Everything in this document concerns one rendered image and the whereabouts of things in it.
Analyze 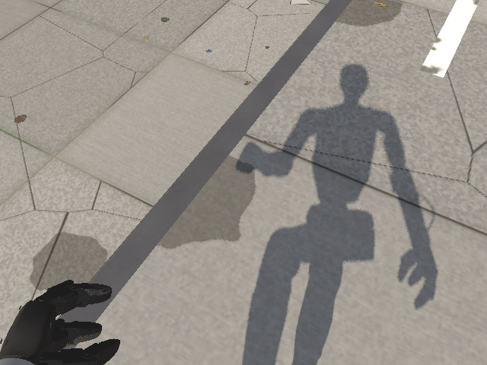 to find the left robot hand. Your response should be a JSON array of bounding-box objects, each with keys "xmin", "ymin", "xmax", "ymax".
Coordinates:
[{"xmin": 0, "ymin": 280, "xmax": 120, "ymax": 365}]

